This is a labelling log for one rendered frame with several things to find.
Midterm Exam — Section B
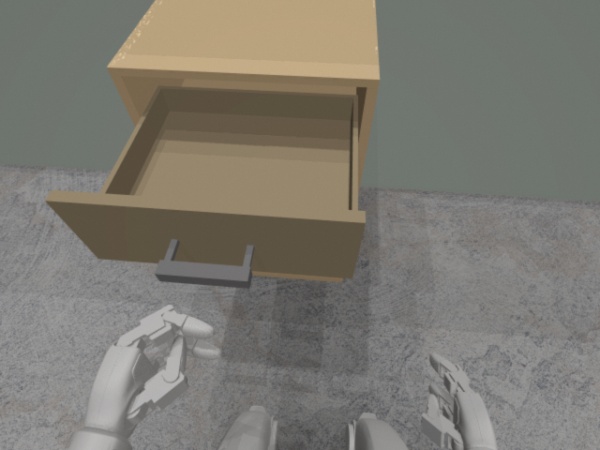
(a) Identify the robot thigh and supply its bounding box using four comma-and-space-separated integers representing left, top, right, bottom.
217, 411, 278, 450
345, 418, 409, 450

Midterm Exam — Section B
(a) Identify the left robot hand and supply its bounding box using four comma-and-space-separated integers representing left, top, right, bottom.
83, 305, 222, 439

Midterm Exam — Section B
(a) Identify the handle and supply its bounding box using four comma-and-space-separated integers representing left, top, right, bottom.
155, 239, 254, 289

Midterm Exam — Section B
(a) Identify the robot left thigh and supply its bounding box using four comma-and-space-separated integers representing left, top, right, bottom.
217, 411, 278, 450

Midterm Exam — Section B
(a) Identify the cabinet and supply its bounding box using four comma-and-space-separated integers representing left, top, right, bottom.
107, 0, 380, 282

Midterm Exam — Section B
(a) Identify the left robot forearm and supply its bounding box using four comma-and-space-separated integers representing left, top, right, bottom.
67, 427, 132, 450

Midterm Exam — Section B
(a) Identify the robot right thigh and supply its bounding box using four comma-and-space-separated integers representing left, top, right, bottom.
345, 418, 409, 450

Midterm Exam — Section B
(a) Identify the drawer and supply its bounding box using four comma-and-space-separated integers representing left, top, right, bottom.
45, 85, 366, 279

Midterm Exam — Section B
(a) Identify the right robot hand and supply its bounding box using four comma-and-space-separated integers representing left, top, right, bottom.
422, 352, 498, 450

